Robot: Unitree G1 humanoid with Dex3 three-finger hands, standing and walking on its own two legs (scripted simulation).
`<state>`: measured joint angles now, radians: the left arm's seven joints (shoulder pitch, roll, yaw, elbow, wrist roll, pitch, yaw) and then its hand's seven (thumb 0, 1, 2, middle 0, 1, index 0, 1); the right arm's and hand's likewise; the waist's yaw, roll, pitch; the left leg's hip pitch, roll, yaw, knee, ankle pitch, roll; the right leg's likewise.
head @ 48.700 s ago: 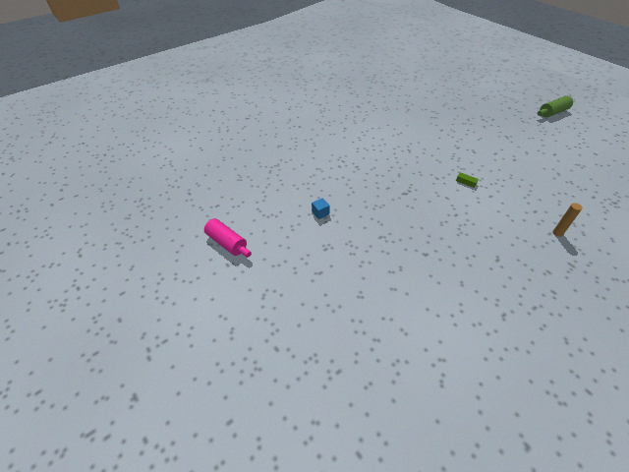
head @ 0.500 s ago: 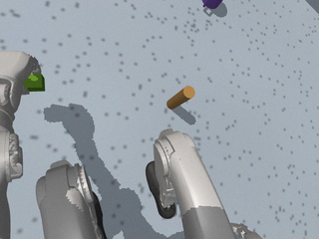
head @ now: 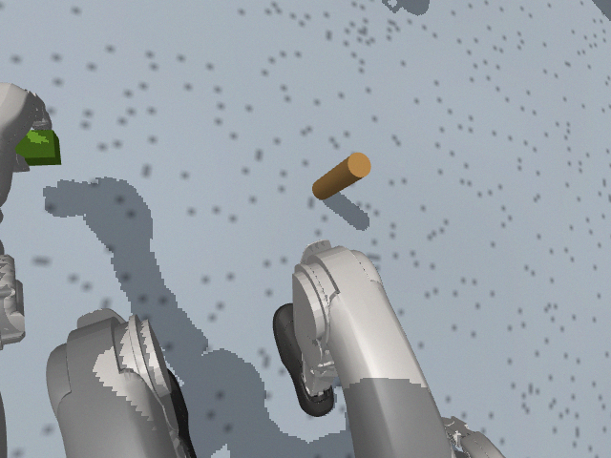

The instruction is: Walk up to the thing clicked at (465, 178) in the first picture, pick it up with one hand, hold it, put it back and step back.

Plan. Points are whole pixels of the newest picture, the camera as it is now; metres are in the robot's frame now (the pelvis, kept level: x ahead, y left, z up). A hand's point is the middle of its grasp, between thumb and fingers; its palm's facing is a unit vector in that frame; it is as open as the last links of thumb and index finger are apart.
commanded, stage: lower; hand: left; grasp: from above
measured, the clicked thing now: (15, 148) +0.55 +0.24 -0.22
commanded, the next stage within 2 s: rest in 0.30 s
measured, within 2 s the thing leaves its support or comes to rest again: rests again in 1.28 s
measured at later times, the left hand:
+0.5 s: hand (27, 156) +0.53 +0.23 -0.22, palm faces -0.46 +0.03 -0.89, open 7.0 cm
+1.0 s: hand (39, 168) +0.53 +0.23 -0.26, palm faces -0.47 +0.00 -0.88, open 7.0 cm
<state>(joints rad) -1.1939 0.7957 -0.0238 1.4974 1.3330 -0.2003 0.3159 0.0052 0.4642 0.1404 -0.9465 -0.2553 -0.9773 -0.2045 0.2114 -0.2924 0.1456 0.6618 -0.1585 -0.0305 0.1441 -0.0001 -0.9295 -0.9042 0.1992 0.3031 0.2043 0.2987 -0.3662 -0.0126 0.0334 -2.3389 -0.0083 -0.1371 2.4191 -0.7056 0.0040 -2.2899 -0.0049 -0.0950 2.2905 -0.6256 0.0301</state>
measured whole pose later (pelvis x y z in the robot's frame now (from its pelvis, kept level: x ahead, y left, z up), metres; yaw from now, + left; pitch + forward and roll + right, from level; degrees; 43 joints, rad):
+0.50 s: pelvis +0.00 +0.00 -0.02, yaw -2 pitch +33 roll -11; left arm -1.23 0.92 0.01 1.61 1.40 -0.21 0.42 0.00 0.45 0.19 -0.92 -0.32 -0.94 -0.27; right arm 0.22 -0.32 0.23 0.63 -0.20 -0.09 0.15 0.00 -0.92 -0.90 0.20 0.30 0.20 0.30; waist -0.44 -0.06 0.11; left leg -2.37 -0.01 -0.18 2.48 -0.70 0.00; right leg -2.31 0.01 -0.13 2.32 -0.60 0.04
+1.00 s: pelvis +0.00 +0.00 -0.02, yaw -4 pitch +31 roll -14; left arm -1.21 0.99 0.02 1.63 1.39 -0.24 0.47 0.01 0.48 0.19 -0.87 -0.33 -0.91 -0.27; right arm 0.19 -0.35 0.29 0.59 -0.22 -0.13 0.15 0.00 -0.91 -0.90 0.20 0.30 0.21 0.30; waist -0.47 -0.11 0.17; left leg -2.36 0.00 -0.21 2.51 -0.71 0.01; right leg -2.28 0.02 -0.16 2.31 -0.60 0.04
